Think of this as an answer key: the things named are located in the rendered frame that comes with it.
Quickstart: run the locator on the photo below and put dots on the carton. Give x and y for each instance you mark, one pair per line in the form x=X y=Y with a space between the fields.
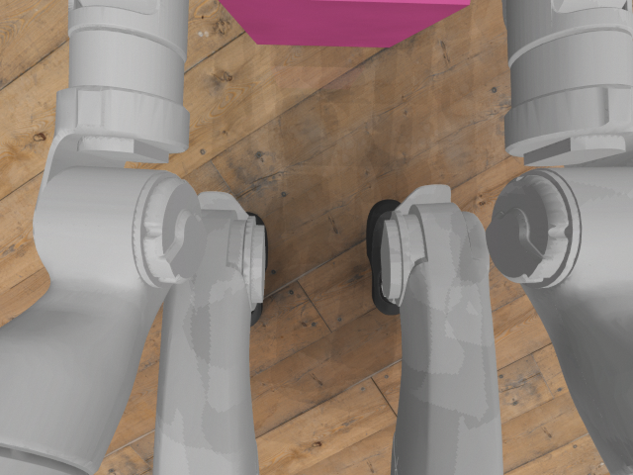
x=338 y=23

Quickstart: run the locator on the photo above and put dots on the robot left shin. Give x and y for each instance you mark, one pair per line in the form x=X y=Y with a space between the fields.
x=214 y=200

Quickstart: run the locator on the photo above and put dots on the robot right upper arm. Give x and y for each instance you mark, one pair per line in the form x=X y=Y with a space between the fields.
x=566 y=235

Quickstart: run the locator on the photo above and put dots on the robot right shin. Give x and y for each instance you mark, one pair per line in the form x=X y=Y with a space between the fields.
x=439 y=193

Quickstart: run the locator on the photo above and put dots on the left robot forearm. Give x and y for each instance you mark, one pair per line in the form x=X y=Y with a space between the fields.
x=124 y=100

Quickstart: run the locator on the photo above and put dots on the robot left upper arm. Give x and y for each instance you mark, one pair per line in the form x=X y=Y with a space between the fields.
x=113 y=241

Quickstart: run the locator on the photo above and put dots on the robot shin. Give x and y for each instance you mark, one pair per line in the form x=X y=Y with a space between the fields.
x=214 y=200
x=439 y=193

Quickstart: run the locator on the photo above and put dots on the right robot forearm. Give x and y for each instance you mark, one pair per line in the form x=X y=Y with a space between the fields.
x=571 y=77

